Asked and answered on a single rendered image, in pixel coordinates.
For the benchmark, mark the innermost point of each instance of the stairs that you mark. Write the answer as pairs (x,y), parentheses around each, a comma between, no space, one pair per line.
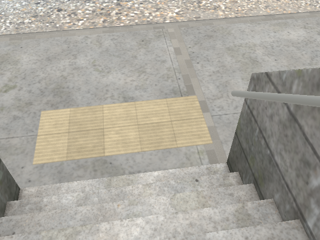
(206,202)

